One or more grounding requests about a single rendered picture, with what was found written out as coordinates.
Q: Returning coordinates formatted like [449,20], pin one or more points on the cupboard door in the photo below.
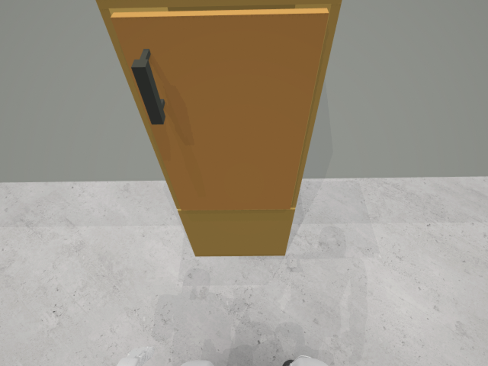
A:
[237,86]

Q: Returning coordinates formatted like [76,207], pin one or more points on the left robot hand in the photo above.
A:
[137,357]

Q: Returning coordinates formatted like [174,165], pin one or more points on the handle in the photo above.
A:
[148,90]

